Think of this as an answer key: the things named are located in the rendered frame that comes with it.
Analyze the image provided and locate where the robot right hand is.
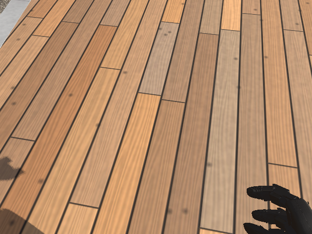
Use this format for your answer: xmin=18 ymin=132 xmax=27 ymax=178
xmin=243 ymin=183 xmax=312 ymax=234

